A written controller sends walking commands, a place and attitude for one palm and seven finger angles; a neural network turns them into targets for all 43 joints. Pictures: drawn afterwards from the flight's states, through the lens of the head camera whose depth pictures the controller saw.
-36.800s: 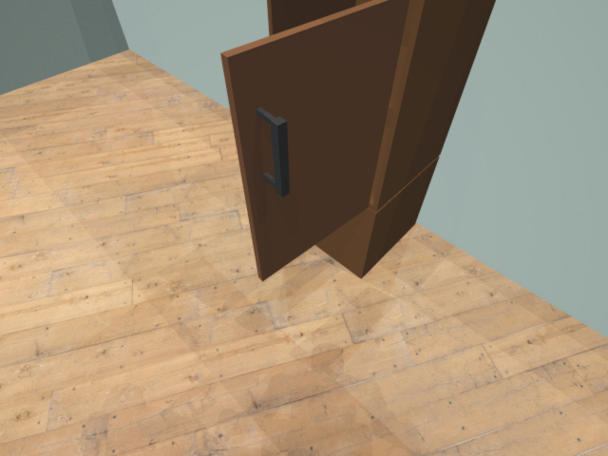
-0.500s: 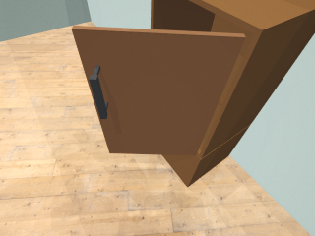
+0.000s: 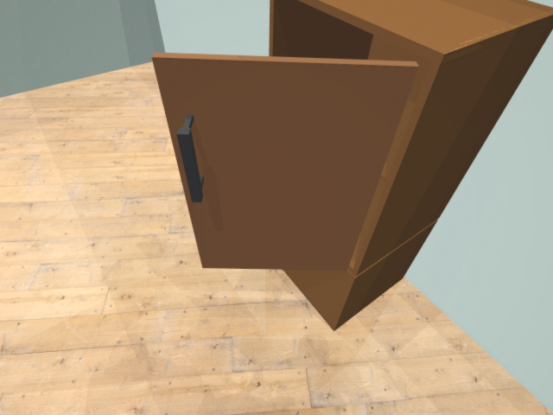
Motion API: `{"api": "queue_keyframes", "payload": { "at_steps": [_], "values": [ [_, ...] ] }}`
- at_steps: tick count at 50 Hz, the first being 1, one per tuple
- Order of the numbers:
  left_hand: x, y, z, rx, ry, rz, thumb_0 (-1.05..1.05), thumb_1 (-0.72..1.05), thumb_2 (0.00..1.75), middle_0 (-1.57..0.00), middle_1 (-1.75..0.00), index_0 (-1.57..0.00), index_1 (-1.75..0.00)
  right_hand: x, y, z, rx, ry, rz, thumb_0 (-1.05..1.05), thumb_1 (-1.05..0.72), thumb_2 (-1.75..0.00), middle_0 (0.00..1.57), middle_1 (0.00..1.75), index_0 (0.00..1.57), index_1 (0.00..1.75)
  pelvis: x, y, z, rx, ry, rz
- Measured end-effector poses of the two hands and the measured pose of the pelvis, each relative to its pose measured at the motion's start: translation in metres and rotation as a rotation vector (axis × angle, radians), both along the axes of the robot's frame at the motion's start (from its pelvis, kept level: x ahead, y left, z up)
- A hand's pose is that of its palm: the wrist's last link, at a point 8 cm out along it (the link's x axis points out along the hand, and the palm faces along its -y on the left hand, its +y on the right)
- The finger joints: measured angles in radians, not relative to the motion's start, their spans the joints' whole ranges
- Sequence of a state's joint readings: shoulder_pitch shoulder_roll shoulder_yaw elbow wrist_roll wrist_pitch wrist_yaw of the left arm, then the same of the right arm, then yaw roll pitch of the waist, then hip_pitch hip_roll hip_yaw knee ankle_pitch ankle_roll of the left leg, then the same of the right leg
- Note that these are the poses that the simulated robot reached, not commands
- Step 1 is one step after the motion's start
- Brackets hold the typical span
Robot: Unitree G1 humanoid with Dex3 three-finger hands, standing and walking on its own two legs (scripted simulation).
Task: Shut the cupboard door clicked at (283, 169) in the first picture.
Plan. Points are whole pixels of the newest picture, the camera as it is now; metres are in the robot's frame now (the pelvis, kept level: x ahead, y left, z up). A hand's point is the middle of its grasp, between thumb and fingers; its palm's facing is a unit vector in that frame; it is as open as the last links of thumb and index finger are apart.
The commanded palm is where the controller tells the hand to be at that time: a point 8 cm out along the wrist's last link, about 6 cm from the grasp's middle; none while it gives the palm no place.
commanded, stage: come to a stop and stand still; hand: left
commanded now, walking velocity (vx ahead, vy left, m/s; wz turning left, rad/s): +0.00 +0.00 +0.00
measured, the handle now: (193, 160) +0.52 +0.19 +0.08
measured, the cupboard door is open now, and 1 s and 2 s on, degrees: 54 54 54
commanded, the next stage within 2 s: look again from close up in 0.04 s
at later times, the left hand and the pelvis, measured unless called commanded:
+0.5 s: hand out of the picture +0.07 +0.22 -0.16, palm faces -0.02 -0.96 -0.27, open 7.4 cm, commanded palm none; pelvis +0.01 +0.00 +0.01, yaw +0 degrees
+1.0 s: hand out of the picture +0.05 +0.18 -0.17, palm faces -0.01 -0.98 -0.22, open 7.4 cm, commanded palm none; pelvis +0.05 -0.01 +0.00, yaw -1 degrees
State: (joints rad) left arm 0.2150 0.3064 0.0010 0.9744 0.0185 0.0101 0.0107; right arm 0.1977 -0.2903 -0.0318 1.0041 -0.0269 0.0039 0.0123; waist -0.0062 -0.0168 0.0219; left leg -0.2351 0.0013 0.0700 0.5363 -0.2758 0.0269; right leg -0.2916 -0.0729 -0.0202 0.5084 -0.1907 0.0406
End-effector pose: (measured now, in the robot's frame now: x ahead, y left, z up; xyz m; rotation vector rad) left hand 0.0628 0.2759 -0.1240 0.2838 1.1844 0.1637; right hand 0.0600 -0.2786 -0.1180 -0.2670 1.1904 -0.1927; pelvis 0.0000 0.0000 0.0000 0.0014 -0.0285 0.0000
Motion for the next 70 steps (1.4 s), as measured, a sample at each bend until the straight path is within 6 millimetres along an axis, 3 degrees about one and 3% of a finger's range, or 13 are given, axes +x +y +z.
{"api": "queue_keyframes", "payload": {
  "at_steps": [6, 12, 27, 36, 44, 53, 58, 64, 70],
  "values": [
    [-0.019, -0.001, -0.005, -0.011, 0.078, 0.017, 0.0, 0.9, 0.9, -0.2, -0.3, -0.2, -0.3, -0.017, 0.001, -0.003, 0.0, 0.074, -0.017, 0.01, -0.9, -0.9, 0.2, 0.3, 0.2, 0.3, 0.003, 0.001, 0.002, 0.0, 0.002, 0.001],
    [-0.024, -0.005, -0.007, -0.021, 0.115, 0.029, 0.0, 0.9, 0.9, -0.2, -0.3, -0.2, -0.3, -0.017, 0.005, -0.004, 0.01, 0.099, -0.022, 0.01, -0.9, -0.9, 0.2, 0.3, 0.2, 0.3, 0.008, 0.001, 0.004, 0.001, -0.003, 0.0],
    [0.003, -0.013, -0.002, -0.026, 0.064, 0.025, 0.0, 0.9, 0.9, -0.2, -0.3, -0.2, -0.3, 0.024, 0.009, -0.001, 0.028, 0.027, 0.0, 0.01, -0.9, -0.9, 0.2, 0.3, 0.2, 0.3, 0.016, -0.002, 0.008, 0.003, -0.007, -0.003],
    [0.014, -0.011, 0.001, -0.018, 0.04, 0.022, 0.0, 0.9, 0.9, -0.2, -0.3, -0.2, -0.3, 0.032, 0.002, 0.004, 0.013, 0.017, 0.002, 0.01, -0.9, -0.9, 0.2, 0.3, 0.2, 0.3, 0.02, -0.005, 0.009, 0.002, -0.009, -0.002],
    [0.007, -0.019, -0.004, -0.03, 0.079, 0.032, 0.0, 0.91, 0.9, -0.2, -0.3, -0.2, -0.3, 0.019, 0.005, -0.001, 0.023, 0.06, -0.016, 0.01, -0.9, -0.9, 0.2, 0.3, 0.2, 0.3, 0.028, -0.006, 0.008, 0.004, -0.008, -0.01],
    [-0.02, -0.058, -0.021, -0.107, 0.213, 0.075, 0.0, 0.91, 0.9, -0.19, -0.3, -0.2, -0.3, -0.015, 0.029, -0.022, 0.101, 0.198, -0.086, 0.01, -0.9, -0.9, 0.2, 0.3, 0.2, 0.3, 0.057, -0.016, 0.002, -0.001, -0.004, -0.02],
    [-0.029, -0.08, -0.024, -0.138, 0.259, 0.104, 0.0, 0.91, 0.9, -0.2, -0.3, -0.2, -0.3, -0.021, 0.039, -0.026, 0.116, 0.25, -0.119, 0.01, -0.9, -0.9, 0.2, 0.3, 0.2, 0.3, 0.066, -0.018, 0.001, -0.01, -0.002, -0.017],
    [-0.025, -0.087, -0.024, -0.149, 0.235, 0.109, 0.0, 0.9, 0.9, -0.2, -0.3, -0.2, -0.3, -0.014, 0.046, -0.023, 0.114, 0.213, -0.138, 0.01, -0.9, -0.9, 0.2, 0.3, 0.2, 0.3, 0.056, -0.016, 0.003, -0.009, 0.003, -0.022],
    [-0.02, -0.067, -0.026, -0.106, 0.181, 0.078, 0.01, 0.92, 0.9, -0.2, -0.3, -0.2, -0.3, -0.012, 0.041, -0.023, 0.099, 0.133, -0.136, 0.01, -0.92, -0.9, 0.2, 0.3, 0.2, 0.3, 0.035, -0.01, -0.001, -0.008, -0.002, -0.033]
  ]
}}
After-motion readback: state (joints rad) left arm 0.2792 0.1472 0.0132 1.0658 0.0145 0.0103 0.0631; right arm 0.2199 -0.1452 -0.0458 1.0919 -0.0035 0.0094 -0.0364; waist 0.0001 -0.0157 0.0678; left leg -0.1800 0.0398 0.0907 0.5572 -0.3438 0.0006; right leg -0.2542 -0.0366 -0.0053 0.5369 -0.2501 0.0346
